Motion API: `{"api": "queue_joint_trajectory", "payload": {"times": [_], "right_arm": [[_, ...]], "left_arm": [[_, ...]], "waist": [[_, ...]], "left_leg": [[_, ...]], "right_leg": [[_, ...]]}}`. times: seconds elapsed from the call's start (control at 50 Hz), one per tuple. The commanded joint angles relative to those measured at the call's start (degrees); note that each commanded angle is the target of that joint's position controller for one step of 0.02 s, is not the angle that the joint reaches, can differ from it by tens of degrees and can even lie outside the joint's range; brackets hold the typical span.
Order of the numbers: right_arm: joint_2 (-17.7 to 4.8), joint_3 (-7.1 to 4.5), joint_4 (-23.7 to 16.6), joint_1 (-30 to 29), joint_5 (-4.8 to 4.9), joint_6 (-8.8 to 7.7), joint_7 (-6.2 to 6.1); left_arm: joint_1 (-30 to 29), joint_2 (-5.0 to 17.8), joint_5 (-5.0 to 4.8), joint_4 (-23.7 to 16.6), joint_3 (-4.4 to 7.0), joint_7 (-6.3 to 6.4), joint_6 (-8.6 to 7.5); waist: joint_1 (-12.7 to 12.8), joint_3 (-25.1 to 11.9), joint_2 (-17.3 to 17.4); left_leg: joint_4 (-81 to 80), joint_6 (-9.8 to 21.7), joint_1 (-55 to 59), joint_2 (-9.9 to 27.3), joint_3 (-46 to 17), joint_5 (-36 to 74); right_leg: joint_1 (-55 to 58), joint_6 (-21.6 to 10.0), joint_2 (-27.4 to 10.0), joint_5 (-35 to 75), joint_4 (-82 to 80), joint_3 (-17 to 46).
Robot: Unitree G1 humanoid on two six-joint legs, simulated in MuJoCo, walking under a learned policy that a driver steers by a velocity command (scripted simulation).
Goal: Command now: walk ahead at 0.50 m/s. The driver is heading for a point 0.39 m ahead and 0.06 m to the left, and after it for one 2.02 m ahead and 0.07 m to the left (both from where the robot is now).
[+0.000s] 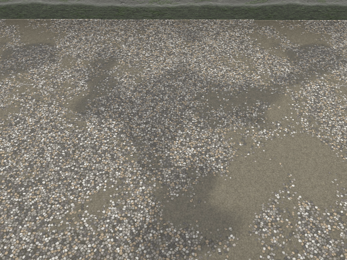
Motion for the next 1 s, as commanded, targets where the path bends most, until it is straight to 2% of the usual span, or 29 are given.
{"api": "queue_joint_trajectory", "payload": {"times": [0.02, 0.04, 0.08, 0.1, 0.12, 0.14, 0.16, 0.18, 0.22, 0.28, 0.44, 0.46, 0.48, 0.5, 0.52, 0.54, 0.56, 0.58, 0.6, 0.64, 0.78, 0.8, 0.82, 0.84, 0.86, 0.88, 0.9, 0.94, 1.0], "right_arm": [[-6.81, -2.24, -5.77, -6.40, -0.68, -0.36, 0.33], [-7.30, -2.51, -5.06, -4.02, -0.58, -0.33, 0.15], [-6.06, -2.27, -4.58, -2.71, -0.22, -0.14, 0.07], [-5.76, -2.17, -5.18, -4.80, 0.08, -0.22, 0.41], [-4.90, -2.03, -4.77, -4.95, 0.81, 0.33, -0.44], [-2.74, -1.32, -4.53, -5.29, 0.50, 0.00, -0.80], [-1.52, -0.55, -6.05, -7.21, -0.17, 0.03, -0.28], [-1.17, -0.53, -6.22, -7.57, -0.15, 0.12, -0.46], [-3.07, -0.81, -6.12, -7.27, -0.18, -0.07, -0.18], [-4.07, -0.97, -5.95, -6.48, -0.17, -0.75, 0.08], [-3.36, -0.78, -5.63, -5.70, -0.04, -1.10, -0.13], [-4.70, -1.31, -4.54, -3.87, -0.07, -1.06, -0.33], [-6.18, -2.08, -6.05, -7.06, -0.66, -0.51, 0.35], [-6.50, -2.26, -5.45, -4.75, -0.59, -0.47, 0.26], [-5.99, -2.21, -5.05, -4.29, -0.37, -0.45, 0.17], [-5.58, -2.02, -5.34, -4.38, -0.07, -0.42, 0.51], [-2.74, -1.31, -3.87, -3.16, 0.43, -0.82, -0.60], [-1.28, -0.45, -5.82, -6.66, 0.11, -0.65, -0.19], [-1.01, -0.45, -6.27, -7.95, 0.17, -0.33, -0.41], [-2.62, -0.64, -6.11, -6.95, -0.10, -0.18, -0.33], [-3.66, -0.77, -5.73, -5.48, -0.11, -1.03, -0.17], [-3.88, -0.76, -5.80, -6.39, -0.08, -1.01, -0.14], [-6.44, -1.91, -6.31, -6.87, -0.63, -0.46, 0.54], [-6.81, -2.13, -5.41, -4.41, -0.72, -0.49, 0.34], [-6.46, -2.03, -5.40, -3.82, -0.21, -0.61, 0.68], [-3.51, -1.32, -3.85, -2.29, 0.34, -1.07, -0.50], [-1.12, -0.46, -6.36, -7.27, 0.60, -0.76, -0.40], [-1.79, -0.41, -6.28, -7.24, 0.02, -0.38, -0.48], [-3.23, -0.70, -5.93, -5.87, -0.22, -0.69, -0.24]], "left_arm": [[-5.24, 6.58, 0.29, -5.33, 2.09, -0.07, 0.03], [-3.48, 6.81, 0.52, -4.69, 2.33, 0.13, 0.22], [-4.01, 5.18, 0.23, -4.49, 2.23, 0.88, 0.50], [-6.16, 4.05, 0.29, -5.53, 1.66, 0.43, 0.71], [-5.42, 3.45, 0.85, -4.44, 1.56, 0.37, 0.55], [-5.14, 1.03, 0.54, -4.43, 0.75, 1.00, 0.45], [-6.40, 1.62, 0.36, -4.58, 0.48, 0.73, 0.07], [-5.76, 2.08, -0.14, -4.71, 0.64, 0.45, -0.11], [-6.69, 2.92, -0.16, -5.46, 0.66, 0.04, -0.41], [-5.79, 3.79, -0.01, -5.65, 0.81, -0.03, -0.84], [-4.80, 3.31, 0.01, -5.56, 0.76, 0.14, -1.26], [-5.11, 3.12, 0.04, -5.69, 0.94, 0.55, -0.64], [-5.49, 6.07, 0.33, -5.71, 1.75, 0.01, -0.04], [-3.91, 6.11, 0.56, -4.95, 2.02, 0.12, 0.05], [-2.99, 5.56, 0.57, -4.21, 1.95, 0.33, 0.03], [-6.09, 3.93, 0.36, -5.86, 1.54, 0.27, 0.38], [-4.17, 1.22, 0.30, -4.74, 0.90, 0.95, -0.07], [-6.27, 1.30, 0.17, -5.04, 0.44, 0.74, -0.39], [-5.83, 1.39, -0.03, -5.13, 0.41, 0.54, -0.43], [-6.09, 2.41, 0.01, -5.56, 0.56, 0.21, -0.61], [-4.53, 3.56, 0.06, -5.53, 0.77, 0.21, -1.25], [-3.71, 3.66, 0.19, -5.38, 0.65, -0.22, -1.23], [-6.24, 6.23, 0.30, -5.84, 1.84, -0.25, -0.27], [-4.03, 6.39, 0.49, -5.24, 2.04, 0.01, -0.07], [-5.87, 4.55, 0.32, -6.14, 1.54, 0.08, 0.24], [-3.21, 1.80, 0.37, -4.98, 0.89, 0.87, -0.21], [-5.31, 1.29, 0.16, -5.00, 0.23, 0.81, -0.87], [-5.95, 2.06, -0.03, -5.37, 0.45, 0.45, -0.88], [-4.96, 2.67, 0.18, -5.63, 0.54, 0.21, -1.03]], "waist": [[-0.09, -4.30, 0.70], [-0.18, -9.24, 0.64], [-0.09, -9.78, 0.81], [0.44, -8.96, 1.07], [1.16, -10.32, -0.46], [1.04, -10.42, 0.15], [0.51, -6.77, -0.72], [0.45, -5.01, -1.30], [0.02, -2.17, -0.88], [-0.02, -2.38, -0.50], [-0.08, -2.87, 0.31], [0.34, -4.54, 0.82], [-0.04, -3.91, 0.78], [-0.19, -8.81, 0.73], [-0.06, -9.80, 1.12], [0.12, -8.38, 1.23], [0.81, -13.23, -0.03], [0.47, -7.21, -0.77], [0.48, -4.54, -0.81], [0.02, -2.41, -0.62], [-0.09, -2.52, 0.03], [0.02, -3.75, 0.46], [-0.51, -2.99, 0.49], [-0.30, -8.44, 0.51], [-0.12, -7.55, 1.48], [0.85, -12.69, 0.40], [0.63, -6.49, -0.44], [-0.04, -2.82, -0.45], [-0.08, -2.97, 0.03]], "left_leg": [[-0.80, 1.13, 0.74, 5.42, -2.45, 34.57], [0.70, 1.10, 2.49, 5.48, -1.98, 40.23], [0.88, 1.36, 3.34, 5.31, -1.67, 45.60], [0.23, 1.22, 4.03, 5.55, -2.63, 45.72], [-0.90, 1.91, 5.94, 5.71, -4.80, 40.51], [-0.82, 1.52, 6.59, 4.33, -4.72, 25.10], [-1.46, 1.04, 3.51, 3.44, -4.16, 19.82], [-2.68, 0.48, 1.03, 3.25, -4.16, 13.64], [-4.12, -0.14, -2.14, 2.87, -4.53, 8.71], [-4.10, 0.07, -1.43, 2.98, -4.92, 9.42], [-3.92, 0.59, -0.24, 3.28, -5.24, 13.06], [-2.72, 1.13, 2.13, 3.23, -5.46, 15.11], [-0.45, 1.38, 0.82, 5.72, -2.61, 34.35], [0.57, 1.29, 1.93, 5.67, -2.21, 39.14], [0.79, 1.37, 2.27, 5.43, -1.65, 41.00], [0.00, 1.06, 2.74, 5.22, -2.81, 43.72], [-0.92, 1.25, 6.39, 4.23, -4.97, 23.72], [-1.60, 0.93, 3.30, 3.48, -4.49, 18.68], [-2.59, 0.52, 0.77, 3.39, -4.66, 14.25], [-3.77, 0.14, -1.66, 3.09, -4.91, 10.84], [-3.85, 0.61, -0.77, 3.21, -5.32, 12.30], [-3.48, 0.86, -0.95, 3.72, -5.15, 12.25], [-1.07, 1.09, -1.44, 5.42, -2.70, 32.24], [0.31, 1.11, 0.99, 5.62, -2.31, 37.61], [-0.13, 1.02, 2.13, 5.15, -3.22, 42.53], [-0.97, 1.33, 6.02, 4.15, -5.30, 22.88], [-2.02, 0.84, 2.37, 3.65, -5.21, 17.93], [-3.49, 0.45, -1.18, 3.24, -5.11, 12.17], [-3.79, 0.40, -1.05, 3.18, -5.38, 11.74]], "right_leg": [[-0.31, 0.09, -6.78, 36.58, -0.96, 5.00], [2.31, 0.36, -6.33, 40.81, 1.16, 4.17], [1.39, 0.83, -5.85, 41.84, 2.00, 3.47], [-0.84, 1.26, -5.65, 38.57, 1.12, 3.17], [-1.07, 1.77, -4.64, 29.79, -0.50, 2.41], [-1.38, 1.66, -4.55, 19.33, -2.43, 3.54], [-1.82, 1.67, -5.08, 18.73, -3.53, 5.00], [-2.54, 1.26, -5.08, 15.27, -4.95, 6.49], [-2.60, 0.75, -5.76, 12.83, -5.75, 7.31], [-2.43, 0.52, -5.83, 13.16, -5.76, 7.43], [-1.37, 0.57, -5.34, 15.84, -5.25, 6.76], [-2.32, -0.13, -5.71, 16.88, -4.28, 5.98], [-2.25, 0.15, -6.78, 33.94, -1.16, 4.73], [0.93, 0.47, -6.51, 37.96, 0.81, 4.02], [1.62, 0.58, -6.51, 39.58, 1.37, 3.72], [-0.54, 0.94, -6.08, 38.83, 1.20, 3.39], [0.00, 1.11, -4.88, 19.87, -1.53, 3.92], [-2.34, 1.52, -5.11, 17.19, -3.40, 5.00], [-3.16, 1.39, -4.99, 14.60, -4.81, 6.03], [-2.71, 0.90, -5.37, 13.28, -5.06, 6.60], [-1.80, 0.54, -5.50, 14.88, -5.08, 6.72], [-1.08, 0.39, -5.29, 14.54, -4.78, 7.04], [-1.63, -0.05, -7.28, 33.39, -1.10, 5.08], [0.89, 0.28, -6.78, 37.37, 0.83, 4.27], [-0.79, 0.63, -6.34, 38.27, 1.19, 3.85], [-0.37, 0.91, -5.02, 19.01, -1.67, 4.14], [-2.05, 1.61, -5.06, 17.57, -3.91, 5.44], [-2.54, 1.06, -5.27, 13.90, -4.79, 6.36], [-1.99, 0.61, -5.54, 14.35, -4.85, 6.69]]}}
